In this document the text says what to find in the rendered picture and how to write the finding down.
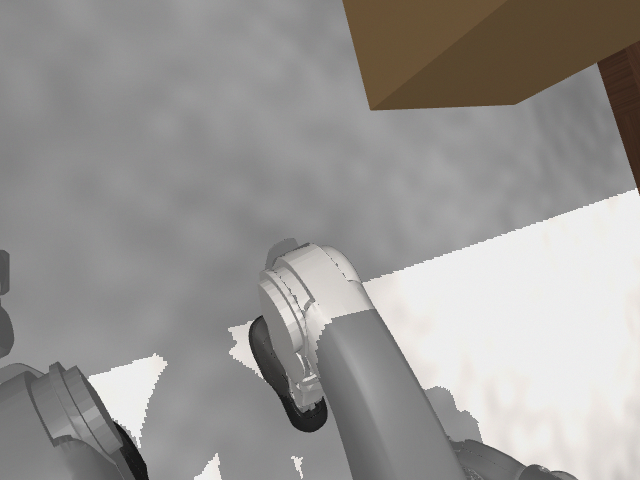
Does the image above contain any right robot foot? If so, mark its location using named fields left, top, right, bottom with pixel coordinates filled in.
left=249, top=315, right=328, bottom=432

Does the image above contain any left robot foot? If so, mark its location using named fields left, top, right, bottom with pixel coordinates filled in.
left=113, top=421, right=149, bottom=480

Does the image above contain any right robot hand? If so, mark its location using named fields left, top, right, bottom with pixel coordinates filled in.
left=447, top=436, right=526, bottom=480

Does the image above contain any right robot arm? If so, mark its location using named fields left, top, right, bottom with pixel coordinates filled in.
left=518, top=464, right=578, bottom=480

